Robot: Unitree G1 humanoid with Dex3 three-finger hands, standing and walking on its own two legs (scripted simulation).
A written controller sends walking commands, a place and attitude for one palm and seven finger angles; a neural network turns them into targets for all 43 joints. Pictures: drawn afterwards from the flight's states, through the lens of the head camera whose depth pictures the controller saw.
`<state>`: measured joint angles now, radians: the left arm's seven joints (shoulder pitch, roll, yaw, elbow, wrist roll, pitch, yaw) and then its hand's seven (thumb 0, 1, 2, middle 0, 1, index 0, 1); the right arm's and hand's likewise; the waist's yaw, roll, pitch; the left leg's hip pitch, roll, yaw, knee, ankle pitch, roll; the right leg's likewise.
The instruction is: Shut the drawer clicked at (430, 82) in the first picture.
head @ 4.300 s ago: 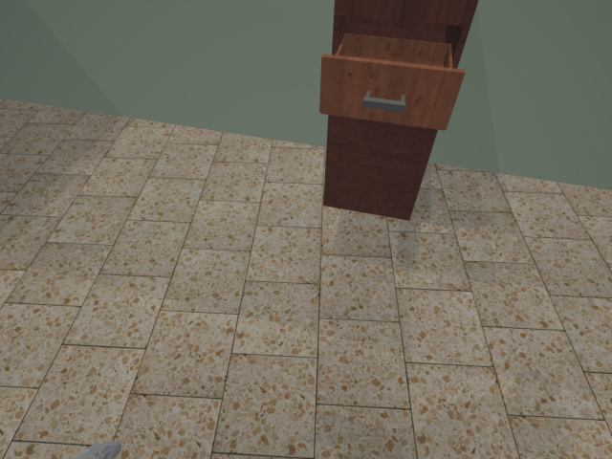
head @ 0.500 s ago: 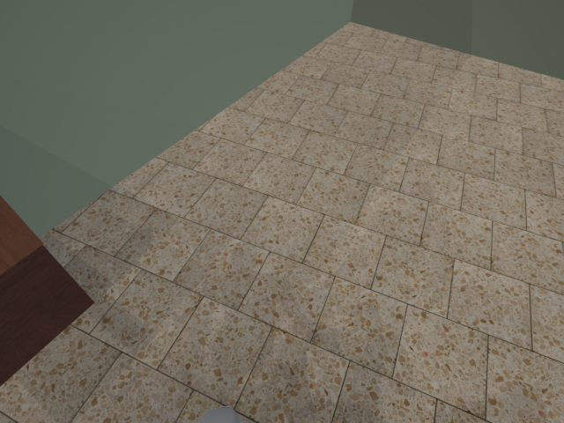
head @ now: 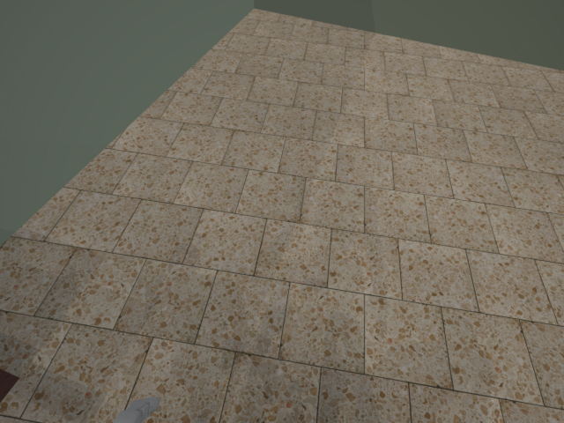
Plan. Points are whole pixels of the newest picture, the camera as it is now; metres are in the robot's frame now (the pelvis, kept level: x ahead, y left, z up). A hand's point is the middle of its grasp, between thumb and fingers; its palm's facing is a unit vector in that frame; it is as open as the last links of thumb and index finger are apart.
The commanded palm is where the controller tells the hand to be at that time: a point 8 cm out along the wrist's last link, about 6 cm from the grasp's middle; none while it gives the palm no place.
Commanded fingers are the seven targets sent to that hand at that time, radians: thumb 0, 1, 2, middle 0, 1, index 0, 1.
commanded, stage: turn to face it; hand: left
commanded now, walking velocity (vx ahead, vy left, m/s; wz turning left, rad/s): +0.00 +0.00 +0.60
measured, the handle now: out of the picture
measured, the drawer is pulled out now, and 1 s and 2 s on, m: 0.30 0.30 0.30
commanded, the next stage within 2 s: take the last steps up to it in 1.86 s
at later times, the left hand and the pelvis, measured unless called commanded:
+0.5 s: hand out of the picture +0.01 +0.25 -0.18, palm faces +0.31 -0.91 -0.26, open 7.3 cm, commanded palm none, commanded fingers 0.00 0.90 0.90 -0.20 -0.30 -0.20 -0.30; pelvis -0.01 +0.02 -0.01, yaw +16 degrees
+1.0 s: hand out of the picture -0.08 +0.15 -0.15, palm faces +0.58 -0.77 -0.27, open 7.4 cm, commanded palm none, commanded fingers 0.00 0.90 0.90 -0.20 -0.30 -0.20 -0.30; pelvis -0.01 -0.04 +0.00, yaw +35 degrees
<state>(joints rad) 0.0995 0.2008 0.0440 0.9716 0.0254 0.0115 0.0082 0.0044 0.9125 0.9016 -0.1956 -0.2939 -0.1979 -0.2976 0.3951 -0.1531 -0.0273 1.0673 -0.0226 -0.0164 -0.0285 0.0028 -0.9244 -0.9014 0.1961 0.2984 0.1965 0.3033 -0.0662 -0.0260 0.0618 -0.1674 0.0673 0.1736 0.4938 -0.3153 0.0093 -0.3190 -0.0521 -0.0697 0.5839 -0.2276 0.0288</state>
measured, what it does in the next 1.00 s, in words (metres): steps on the spot, turning left: right foot, then left foot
